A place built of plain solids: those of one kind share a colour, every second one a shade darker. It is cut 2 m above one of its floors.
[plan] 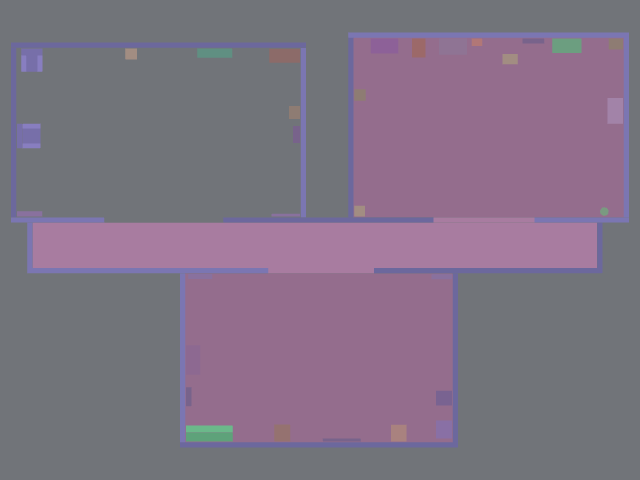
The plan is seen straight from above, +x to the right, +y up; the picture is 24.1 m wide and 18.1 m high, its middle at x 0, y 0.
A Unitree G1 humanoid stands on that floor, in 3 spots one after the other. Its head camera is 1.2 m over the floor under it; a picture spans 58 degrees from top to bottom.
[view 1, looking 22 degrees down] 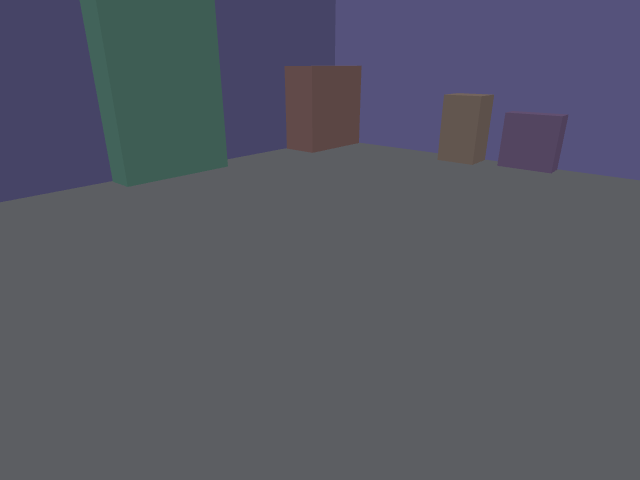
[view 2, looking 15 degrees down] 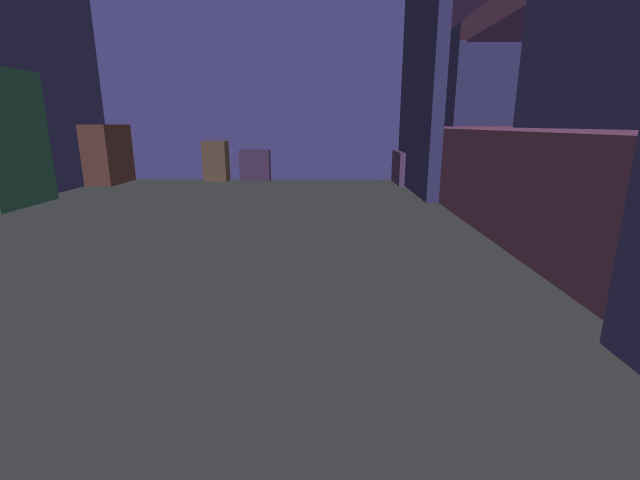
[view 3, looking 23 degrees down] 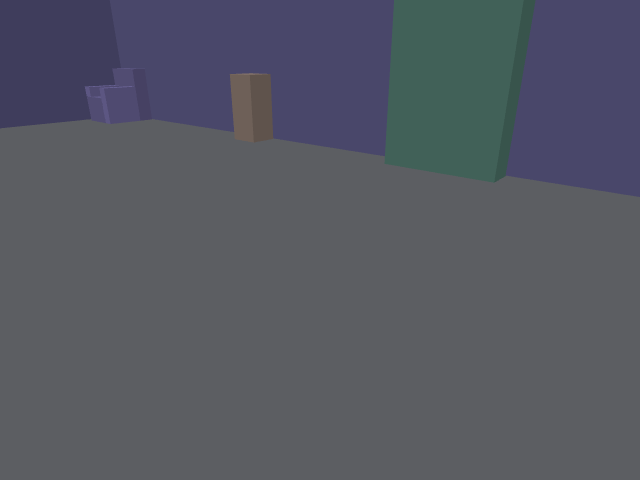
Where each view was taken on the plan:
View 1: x -6.67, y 2.40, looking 41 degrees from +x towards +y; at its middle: ground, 3.20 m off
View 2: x -10.39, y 2.40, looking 1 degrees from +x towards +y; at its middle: ground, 4.64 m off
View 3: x -1.90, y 2.40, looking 130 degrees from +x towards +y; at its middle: ground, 3.07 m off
